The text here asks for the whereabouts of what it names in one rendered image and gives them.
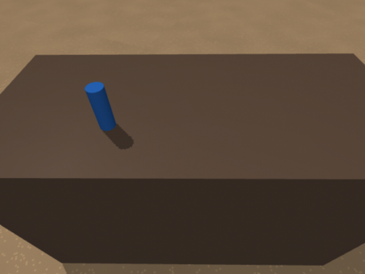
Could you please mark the can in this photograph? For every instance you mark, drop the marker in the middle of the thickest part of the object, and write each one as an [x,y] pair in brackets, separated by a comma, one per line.
[100,104]

